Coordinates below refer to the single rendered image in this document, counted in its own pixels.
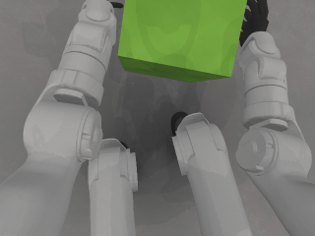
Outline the robot right hand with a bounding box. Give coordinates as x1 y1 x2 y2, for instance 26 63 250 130
239 0 269 47

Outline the carton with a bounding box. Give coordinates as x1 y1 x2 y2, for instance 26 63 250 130
117 0 247 83

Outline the right robot forearm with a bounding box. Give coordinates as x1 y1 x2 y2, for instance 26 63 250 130
238 31 306 142

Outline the robot right upper arm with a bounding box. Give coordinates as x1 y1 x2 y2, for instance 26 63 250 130
235 127 315 236

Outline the robot left hand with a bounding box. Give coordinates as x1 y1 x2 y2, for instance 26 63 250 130
110 2 124 9

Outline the left robot forearm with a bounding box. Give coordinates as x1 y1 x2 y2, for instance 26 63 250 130
23 0 117 148

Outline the robot left upper arm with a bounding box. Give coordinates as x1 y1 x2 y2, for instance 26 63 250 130
0 99 103 236

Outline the robot right thigh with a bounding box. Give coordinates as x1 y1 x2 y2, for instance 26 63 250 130
171 121 253 236

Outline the robot right foot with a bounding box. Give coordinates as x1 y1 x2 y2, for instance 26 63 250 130
170 111 188 137

